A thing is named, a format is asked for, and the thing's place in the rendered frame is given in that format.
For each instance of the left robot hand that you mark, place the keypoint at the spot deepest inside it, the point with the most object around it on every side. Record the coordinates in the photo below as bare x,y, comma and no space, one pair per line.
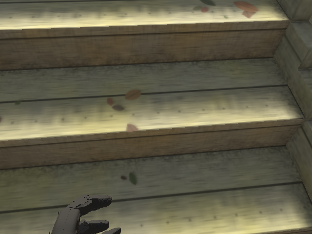
68,220

